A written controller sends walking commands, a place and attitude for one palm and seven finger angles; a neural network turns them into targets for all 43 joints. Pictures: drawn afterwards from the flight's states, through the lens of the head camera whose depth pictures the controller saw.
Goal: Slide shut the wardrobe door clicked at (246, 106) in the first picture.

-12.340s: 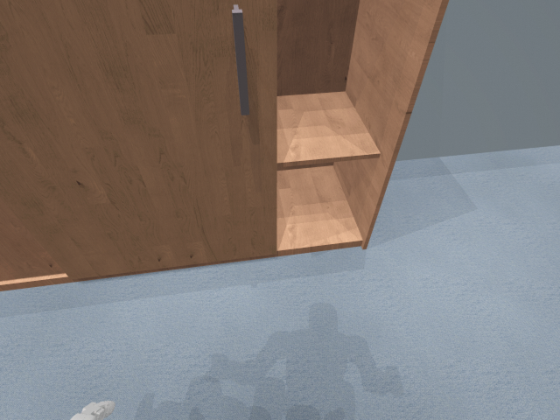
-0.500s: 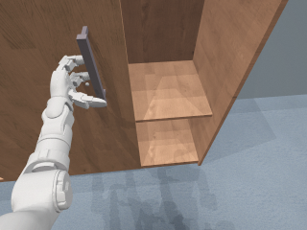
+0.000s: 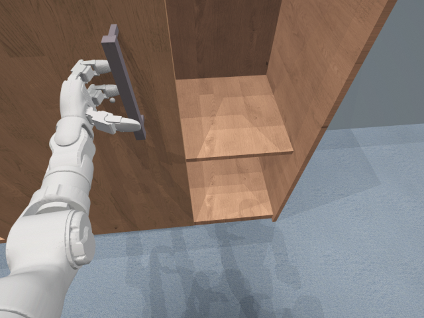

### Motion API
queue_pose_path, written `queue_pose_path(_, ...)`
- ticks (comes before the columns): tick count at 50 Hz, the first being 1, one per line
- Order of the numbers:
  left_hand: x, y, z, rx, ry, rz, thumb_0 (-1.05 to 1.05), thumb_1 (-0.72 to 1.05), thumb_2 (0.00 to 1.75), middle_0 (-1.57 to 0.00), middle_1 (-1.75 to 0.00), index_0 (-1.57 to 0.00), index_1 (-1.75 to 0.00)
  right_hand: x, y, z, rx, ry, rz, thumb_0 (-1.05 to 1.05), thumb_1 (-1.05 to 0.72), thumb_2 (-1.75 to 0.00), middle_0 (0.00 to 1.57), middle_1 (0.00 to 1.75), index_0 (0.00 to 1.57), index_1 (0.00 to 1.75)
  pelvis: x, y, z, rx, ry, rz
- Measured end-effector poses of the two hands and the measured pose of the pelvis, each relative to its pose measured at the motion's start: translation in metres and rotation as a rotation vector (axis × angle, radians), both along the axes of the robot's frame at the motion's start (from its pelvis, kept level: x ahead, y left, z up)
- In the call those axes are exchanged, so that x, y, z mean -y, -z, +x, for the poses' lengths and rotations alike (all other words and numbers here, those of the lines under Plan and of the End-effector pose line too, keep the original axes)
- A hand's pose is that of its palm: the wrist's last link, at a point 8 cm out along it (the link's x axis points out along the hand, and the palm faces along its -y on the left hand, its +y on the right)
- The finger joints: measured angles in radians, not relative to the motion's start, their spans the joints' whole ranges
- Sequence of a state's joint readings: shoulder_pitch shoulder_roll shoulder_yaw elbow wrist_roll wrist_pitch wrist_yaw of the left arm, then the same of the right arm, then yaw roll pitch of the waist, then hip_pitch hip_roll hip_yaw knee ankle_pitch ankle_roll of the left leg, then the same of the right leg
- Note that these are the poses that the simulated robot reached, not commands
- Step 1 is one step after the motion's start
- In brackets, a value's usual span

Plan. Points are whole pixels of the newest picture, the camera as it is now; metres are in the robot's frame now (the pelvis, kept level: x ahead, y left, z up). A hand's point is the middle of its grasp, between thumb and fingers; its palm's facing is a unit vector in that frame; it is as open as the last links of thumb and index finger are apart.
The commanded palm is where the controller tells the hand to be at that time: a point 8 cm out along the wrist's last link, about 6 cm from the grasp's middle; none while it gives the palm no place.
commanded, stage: slide the fingers in behind the handle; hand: left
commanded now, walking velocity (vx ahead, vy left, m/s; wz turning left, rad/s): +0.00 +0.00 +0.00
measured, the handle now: (129, 89) +0.53 +0.15 +0.13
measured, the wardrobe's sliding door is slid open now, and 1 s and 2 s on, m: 0.39 0.39 0.39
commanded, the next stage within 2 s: grip the handle and tug to test in 1.88 s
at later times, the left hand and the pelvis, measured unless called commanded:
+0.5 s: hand (120, 105) +0.48 +0.16 +0.14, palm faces +0.05 -1.00 +0.00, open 14.0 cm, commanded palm +0.45 +0.21 +0.14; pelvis +0.00 +0.00 +0.00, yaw -1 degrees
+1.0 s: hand (129, 102) +0.48 +0.14 +0.14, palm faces +0.07 -1.00 +0.02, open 14.0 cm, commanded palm +0.45 +0.19 +0.14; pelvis +0.01 +0.00 +0.00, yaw -1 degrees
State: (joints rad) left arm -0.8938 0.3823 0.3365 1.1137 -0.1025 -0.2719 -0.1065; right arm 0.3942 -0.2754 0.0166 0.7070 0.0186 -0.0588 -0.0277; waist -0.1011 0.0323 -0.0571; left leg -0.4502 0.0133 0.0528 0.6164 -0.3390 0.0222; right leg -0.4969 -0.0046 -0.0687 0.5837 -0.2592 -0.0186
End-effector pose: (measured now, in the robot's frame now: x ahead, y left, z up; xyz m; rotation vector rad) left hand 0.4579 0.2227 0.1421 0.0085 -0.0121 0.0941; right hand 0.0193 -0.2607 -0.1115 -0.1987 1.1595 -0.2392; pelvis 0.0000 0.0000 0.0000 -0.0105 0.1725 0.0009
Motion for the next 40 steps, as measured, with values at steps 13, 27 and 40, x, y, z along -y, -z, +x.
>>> queue_pose_path(13,-0.002,0.0,0.001,0.002,0.005,-0.004,-0.01,-0.5,0.3,-0.34,-1.24,-0.33,-1.23,-0.001,-0.001,-0.017,-0.014,0.016,-0.007,0.01,-0.9,-0.9,0.2,0.3,0.2,0.3,-0.001,0.001,-0.005,-0.004,0.004,-0.002)
queue_pose_path(27,0.017,0.01,-0.005,-0.004,0.039,-0.028,-0.01,-0.5,0.3,-0.31,-1.21,-0.3,-1.2,-0.008,-0.002,0.002,0.037,0.017,0.012,0.01,-0.9,-0.9,0.2,0.3,0.2,0.3,-0.005,0.0,0.001,0.009,0.017,-0.002)
queue_pose_path(40,0.013,0.009,0.0,-0.002,0.014,-0.018,-0.01,-0.5,0.3,-0.32,-1.21,-0.31,-1.2,-0.008,-0.004,0.026,0.074,0.004,0.016,0.01,-0.9,-0.9,0.2,0.3,0.2,0.3,-0.002,-0.001,0.008,0.01,0.02,-0.002)
